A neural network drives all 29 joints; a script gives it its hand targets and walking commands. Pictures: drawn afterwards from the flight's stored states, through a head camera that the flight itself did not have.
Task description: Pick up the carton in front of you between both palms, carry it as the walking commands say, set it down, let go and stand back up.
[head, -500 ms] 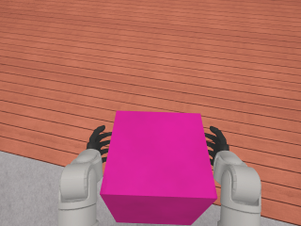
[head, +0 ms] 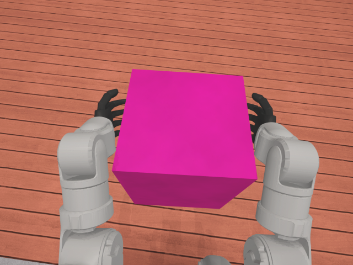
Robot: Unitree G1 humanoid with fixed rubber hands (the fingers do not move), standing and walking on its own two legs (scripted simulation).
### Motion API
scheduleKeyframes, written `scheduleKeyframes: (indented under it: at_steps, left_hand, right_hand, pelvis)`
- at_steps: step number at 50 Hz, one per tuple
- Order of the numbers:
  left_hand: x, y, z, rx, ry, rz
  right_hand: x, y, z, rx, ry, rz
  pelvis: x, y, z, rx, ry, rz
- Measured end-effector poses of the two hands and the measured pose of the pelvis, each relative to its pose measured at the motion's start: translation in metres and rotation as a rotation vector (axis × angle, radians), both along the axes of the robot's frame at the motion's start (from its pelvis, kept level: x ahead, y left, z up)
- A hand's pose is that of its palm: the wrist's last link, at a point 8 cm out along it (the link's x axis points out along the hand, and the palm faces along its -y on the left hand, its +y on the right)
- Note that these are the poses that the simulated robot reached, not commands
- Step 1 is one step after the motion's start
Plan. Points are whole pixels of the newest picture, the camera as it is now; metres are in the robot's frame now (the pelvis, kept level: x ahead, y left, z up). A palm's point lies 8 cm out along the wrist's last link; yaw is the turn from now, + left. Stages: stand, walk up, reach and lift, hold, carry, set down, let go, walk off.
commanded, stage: carry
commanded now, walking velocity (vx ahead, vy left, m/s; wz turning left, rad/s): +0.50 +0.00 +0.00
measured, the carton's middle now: (181, 148) +0.34 +0.00 +0.07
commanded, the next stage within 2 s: none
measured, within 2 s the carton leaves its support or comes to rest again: neither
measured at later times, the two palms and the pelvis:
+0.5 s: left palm (126, 27) +0.70 +0.15 +0.14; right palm (228, 24) +0.73 -0.15 +0.15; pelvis +0.32 -0.04 +0.02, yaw +3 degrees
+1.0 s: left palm out of the picture +1.04 +0.15 +0.20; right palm out of the picture +1.03 -0.15 +0.21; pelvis +0.65 +0.01 +0.05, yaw +1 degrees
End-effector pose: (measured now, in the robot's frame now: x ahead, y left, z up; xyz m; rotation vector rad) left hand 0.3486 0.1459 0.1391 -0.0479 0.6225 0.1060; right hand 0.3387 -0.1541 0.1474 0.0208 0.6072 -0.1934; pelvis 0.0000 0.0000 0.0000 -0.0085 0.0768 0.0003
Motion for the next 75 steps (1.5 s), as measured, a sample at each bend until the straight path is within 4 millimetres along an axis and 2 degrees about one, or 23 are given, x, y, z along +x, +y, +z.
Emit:
scheduleKeyframes:
  at_steps: [5, 10, 15, 17, 20, 22, 27, 32, 36, 41, 44, 48, 53, 57, 61, 63, 69, 75]
  left_hand:
    - [0.08, 0.003, 0.014, 0.01, 0.015, 0.006]
    - [0.161, 0.003, 0.025, 0.034, 0.012, 0.026]
    - [0.243, -0.003, 0.023, 0.067, 0.021, 0.061]
    - [0.268, -0.004, 0.014, 0.074, 0.064, 0.077]
    - [0.298, -0.004, -0.001, 0.059, 0.135, 0.103]
    - [0.317, -0.002, -0.003, 0.04, 0.142, 0.126]
    - [0.374, 0.005, 0.013, 0.008, 0.05, 0.168]
    - [0.448, 0.013, 0.034, 0.0, -0.034, 0.148]
    - [0.519, 0.017, 0.037, 0.006, -0.043, 0.081]
    - [0.585, 0.01, 0.034, 0.003, 0.069, -0.002]
    - [0.62, 0.005, 0.041, -0.001, 0.079, -0.019]
    - [0.668, 0.002, 0.058, -0.008, 0.031, -0.017]
    - [0.731, 0.003, 0.072, 0.005, -0.003, 0.013]
    - [0.779, 0.006, 0.068, 0.044, 0.019, 0.051]
    - [0.809, 0.014, 0.053, 0.059, 0.121, 0.092]
    - [0.825, 0.019, 0.053, 0.054, 0.14, 0.111]
    - [0.895, 0.029, 0.078, 0.045, 0.07, 0.132]
    - [0.985, 0.036, 0.099, 0.031, 0.002, 0.088]
  right_hand:
    - [0.083, 0.003, 0.013, 0.004, 0.016, 0.011]
    - [0.173, 0.002, 0.021, 0.002, 0.014, 0.05]
    - [0.267, -0.003, 0.011, 0.018, 0.021, 0.097]
    - [0.298, -0.004, 0.0, 0.031, 0.064, 0.111]
    - [0.335, -0.003, -0.01, 0.041, 0.134, 0.113]
    - [0.359, -0.001, -0.01, 0.054, 0.141, 0.112]
    - [0.42, 0.007, 0.005, 0.089, 0.052, 0.106]
    - [0.485, 0.014, 0.025, 0.087, -0.034, 0.087]
    - [0.539, 0.017, 0.032, 0.036, -0.044, 0.057]
    - [0.587, 0.011, 0.027, 0.014, 0.07, 0.013]
    - [0.615, 0.006, 0.033, 0.019, 0.08, -0.011]
    - [0.664, 0.003, 0.052, 0.023, 0.03, -0.018]
    - [0.738, 0.004, 0.067, 0.023, -0.002, 0.021]
    - [0.803, 0.007, 0.06, 0.024, 0.02, 0.084]
    - [0.852, 0.017, 0.048, 0.021, 0.121, 0.137]
    - [0.874, 0.022, 0.048, 0.026, 0.14, 0.149]
    - [0.944, 0.032, 0.07, 0.051, 0.071, 0.143]
    - [1.017, 0.037, 0.093, 0.033, 0.002, 0.1]
  pelvis:
    - [0.059, 0.0, 0.008, -0.008, 0.016, 0.017]
    - [0.128, -0.009, 0.004, 0.002, 0.022, 0.03]
    - [0.209, -0.025, -0.013, -0.004, 0.002, 0.05]
    - [0.233, -0.03, -0.009, -0.005, 0.001, 0.049]
    - [0.265, -0.034, 0.005, 0.007, 0.011, 0.053]
    - [0.287, -0.036, 0.014, 0.015, 0.019, 0.053]
    - [0.348, -0.033, 0.026, 0.027, 0.036, 0.046]
    - [0.422, -0.017, 0.023, 0.024, 0.035, 0.037]
    - [0.486, 0.001, 0.011, 0.032, 0.006, 0.014]
    - [0.544, 0.014, 0.03, 0.008, 0.006, 0.014]
    - [0.577, 0.018, 0.041, -0.008, 0.012, 0.014]
    - [0.624, 0.016, 0.047, -0.014, 0.019, 0.017]
    - [0.696, 0.005, 0.044, -0.01, 0.02, 0.021]
    - [0.756, -0.009, 0.033, -0.023, -0.007, 0.044]
    - [0.798, -0.017, 0.049, -0.004, -0.008, 0.046]
    - [0.817, -0.018, 0.057, 0.007, -0.001, 0.046]
    - [0.881, -0.011, 0.071, 0.02, 0.019, 0.044]
    - [0.965, 0.012, 0.065, 0.02, 0.02, 0.038]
